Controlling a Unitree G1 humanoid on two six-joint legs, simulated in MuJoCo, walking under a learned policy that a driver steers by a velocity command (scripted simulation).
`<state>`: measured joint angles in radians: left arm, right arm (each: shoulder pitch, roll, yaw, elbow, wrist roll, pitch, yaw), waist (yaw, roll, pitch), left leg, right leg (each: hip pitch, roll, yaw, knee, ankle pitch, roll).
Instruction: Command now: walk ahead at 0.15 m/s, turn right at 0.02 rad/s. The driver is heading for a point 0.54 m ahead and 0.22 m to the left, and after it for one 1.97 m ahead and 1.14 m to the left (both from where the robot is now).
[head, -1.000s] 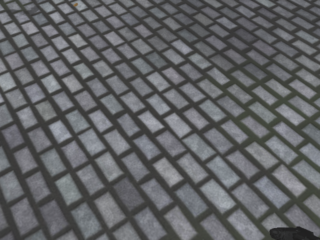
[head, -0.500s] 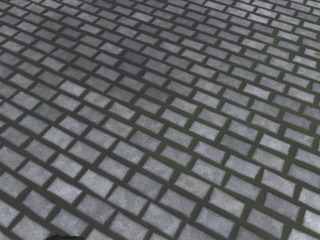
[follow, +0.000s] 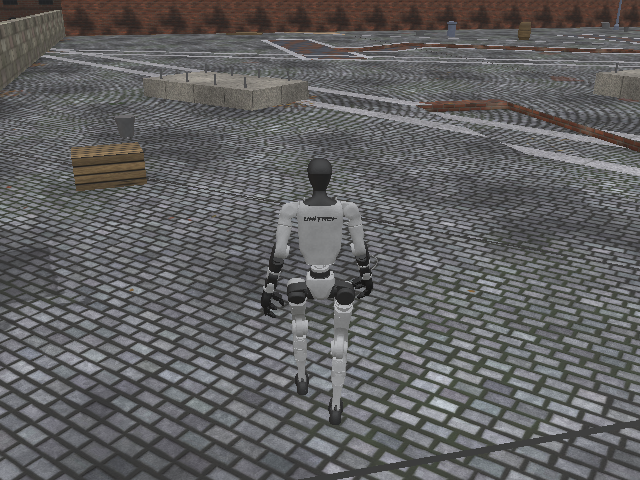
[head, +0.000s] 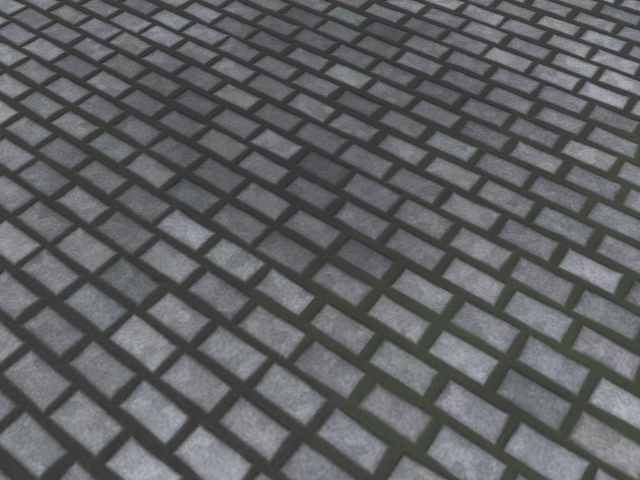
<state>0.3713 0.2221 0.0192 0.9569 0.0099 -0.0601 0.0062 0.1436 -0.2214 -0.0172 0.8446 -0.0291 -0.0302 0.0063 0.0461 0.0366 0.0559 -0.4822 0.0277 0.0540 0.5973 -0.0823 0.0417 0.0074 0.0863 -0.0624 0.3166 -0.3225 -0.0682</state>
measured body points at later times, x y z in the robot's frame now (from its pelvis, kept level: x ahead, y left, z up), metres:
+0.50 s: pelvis +0.10 -0.01 +0.01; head +0.09 -0.03 +0.46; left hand +0.11 +0.25 -0.13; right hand +0.15 -0.27 -0.14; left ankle +0.12 +0.09 -0.71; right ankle +0.09 -0.10 -0.74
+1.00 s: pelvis +0.30 +0.06 -0.02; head +0.34 +0.08 +0.43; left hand +0.20 +0.29 -0.16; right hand +0.53 -0.13 -0.14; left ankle +0.36 +0.13 -0.74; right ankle +0.16 -0.11 -0.64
